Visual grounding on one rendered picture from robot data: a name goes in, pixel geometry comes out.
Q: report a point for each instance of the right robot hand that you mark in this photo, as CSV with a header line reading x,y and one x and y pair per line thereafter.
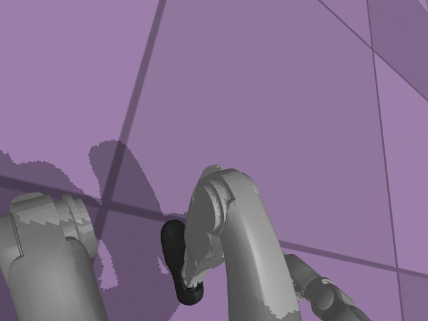
x,y
301,273

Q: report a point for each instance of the right robot arm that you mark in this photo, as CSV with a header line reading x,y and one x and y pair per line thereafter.
x,y
330,303

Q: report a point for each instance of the right robot foot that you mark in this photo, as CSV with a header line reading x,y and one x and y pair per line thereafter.
x,y
173,245

